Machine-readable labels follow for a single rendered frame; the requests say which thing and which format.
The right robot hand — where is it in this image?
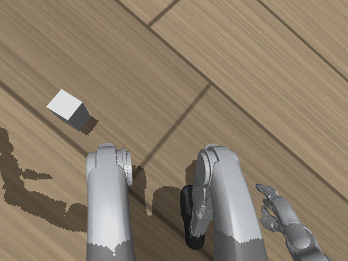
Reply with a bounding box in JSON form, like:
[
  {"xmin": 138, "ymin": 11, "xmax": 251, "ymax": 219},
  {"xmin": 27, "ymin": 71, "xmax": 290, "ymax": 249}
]
[{"xmin": 256, "ymin": 184, "xmax": 302, "ymax": 233}]

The carton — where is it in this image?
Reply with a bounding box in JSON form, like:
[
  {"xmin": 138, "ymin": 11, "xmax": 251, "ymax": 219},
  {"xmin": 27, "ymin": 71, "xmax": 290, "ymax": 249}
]
[{"xmin": 47, "ymin": 89, "xmax": 91, "ymax": 132}]

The right robot foot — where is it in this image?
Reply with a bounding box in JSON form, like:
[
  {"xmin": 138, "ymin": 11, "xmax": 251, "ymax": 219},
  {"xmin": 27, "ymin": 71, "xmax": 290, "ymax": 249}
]
[{"xmin": 180, "ymin": 185, "xmax": 205, "ymax": 250}]

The right robot arm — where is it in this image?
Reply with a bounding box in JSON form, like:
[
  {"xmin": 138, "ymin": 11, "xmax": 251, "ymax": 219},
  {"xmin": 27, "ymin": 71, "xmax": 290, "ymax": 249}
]
[{"xmin": 283, "ymin": 223, "xmax": 333, "ymax": 261}]

